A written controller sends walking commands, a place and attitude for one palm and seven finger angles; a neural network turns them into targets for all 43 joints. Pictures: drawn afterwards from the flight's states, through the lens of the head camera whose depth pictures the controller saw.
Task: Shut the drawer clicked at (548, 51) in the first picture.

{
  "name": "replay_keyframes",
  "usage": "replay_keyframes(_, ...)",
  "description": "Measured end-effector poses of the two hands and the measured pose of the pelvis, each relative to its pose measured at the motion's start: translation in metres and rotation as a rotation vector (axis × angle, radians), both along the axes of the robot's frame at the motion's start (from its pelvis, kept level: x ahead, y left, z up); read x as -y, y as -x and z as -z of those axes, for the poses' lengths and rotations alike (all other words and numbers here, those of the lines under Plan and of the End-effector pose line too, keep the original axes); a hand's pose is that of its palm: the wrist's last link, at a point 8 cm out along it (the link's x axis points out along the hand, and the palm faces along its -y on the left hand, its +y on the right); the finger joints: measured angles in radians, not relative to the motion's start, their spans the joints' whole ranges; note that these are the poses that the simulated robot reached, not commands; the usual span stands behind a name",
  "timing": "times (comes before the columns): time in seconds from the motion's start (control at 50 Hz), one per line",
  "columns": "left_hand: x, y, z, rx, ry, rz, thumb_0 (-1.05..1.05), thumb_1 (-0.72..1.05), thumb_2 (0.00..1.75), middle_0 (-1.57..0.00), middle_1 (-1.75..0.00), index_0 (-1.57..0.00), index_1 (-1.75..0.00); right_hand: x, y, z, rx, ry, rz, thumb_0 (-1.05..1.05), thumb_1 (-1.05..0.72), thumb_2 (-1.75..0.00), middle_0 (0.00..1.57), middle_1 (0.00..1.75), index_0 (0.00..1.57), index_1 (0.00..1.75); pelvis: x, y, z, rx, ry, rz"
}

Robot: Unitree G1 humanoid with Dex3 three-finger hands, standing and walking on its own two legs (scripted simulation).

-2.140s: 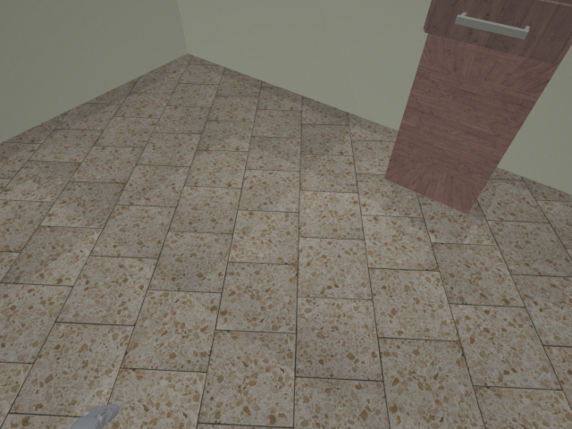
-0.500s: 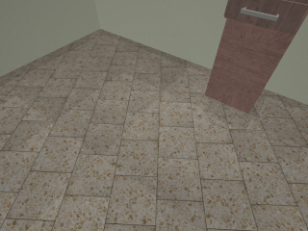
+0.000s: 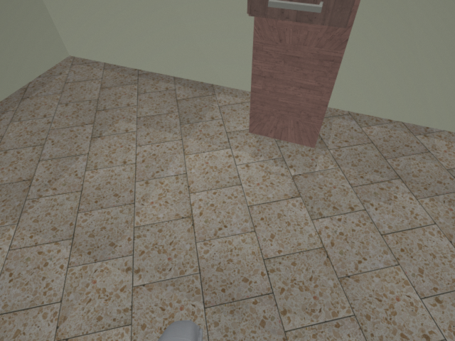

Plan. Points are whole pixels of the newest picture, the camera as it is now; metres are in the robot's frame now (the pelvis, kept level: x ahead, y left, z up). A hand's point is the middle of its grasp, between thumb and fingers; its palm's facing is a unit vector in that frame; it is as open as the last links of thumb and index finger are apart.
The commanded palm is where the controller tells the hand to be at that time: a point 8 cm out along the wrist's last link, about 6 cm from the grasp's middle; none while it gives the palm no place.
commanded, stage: walk to a spot facing it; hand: left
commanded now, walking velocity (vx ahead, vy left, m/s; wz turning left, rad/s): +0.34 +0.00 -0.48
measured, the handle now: (295, 3) +1.18 -0.13 +0.10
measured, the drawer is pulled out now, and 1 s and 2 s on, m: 0.19 0.19 0.19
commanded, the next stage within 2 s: none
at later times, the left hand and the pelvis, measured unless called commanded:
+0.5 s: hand (129, 264) +0.30 +0.28 -0.18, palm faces -0.20 -0.96 -0.19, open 7.4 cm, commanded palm none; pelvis +0.20 +0.09 +0.00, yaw -17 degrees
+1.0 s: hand (219, 177) +0.59 +0.09 -0.19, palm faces -0.55 -0.82 -0.16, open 7.4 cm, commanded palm none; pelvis +0.39 +0.01 -0.02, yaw -33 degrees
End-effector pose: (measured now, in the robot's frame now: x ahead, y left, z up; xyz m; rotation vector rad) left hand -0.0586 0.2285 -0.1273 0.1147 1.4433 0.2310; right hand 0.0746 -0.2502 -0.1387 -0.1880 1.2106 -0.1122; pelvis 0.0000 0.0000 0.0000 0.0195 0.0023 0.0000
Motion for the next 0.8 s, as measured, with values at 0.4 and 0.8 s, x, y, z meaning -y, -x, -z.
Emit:
replay_keyframes(0.4,-0.096,-0.233,0.040,-0.014,0.032,0.213,0.01,0.91,0.90,-0.20,-0.30,-0.20,-0.30,-0.083,-0.166,-0.017,0.206,0.045,0.165,0.00,-0.91,-0.90,0.20,0.30,0.20,0.30,-0.076,-0.165,0.016,0.001,0.041,0.238)
replay_keyframes(0.8,0.025,-0.599,0.021,0.283,0.142,0.660,0.00,0.91,0.90,-0.19,-0.30,-0.19,-0.30,-0.161,-0.053,-0.008,-0.369,-0.052,0.663,0.00,-0.92,-0.90,0.20,0.30,0.20,0.30,-0.062,-0.323,0.012,-0.018,0.043,0.465)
